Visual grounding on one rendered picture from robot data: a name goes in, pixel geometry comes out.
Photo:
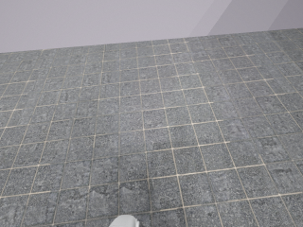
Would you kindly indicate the left robot thigh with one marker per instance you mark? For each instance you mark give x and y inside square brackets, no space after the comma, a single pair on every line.
[125,221]

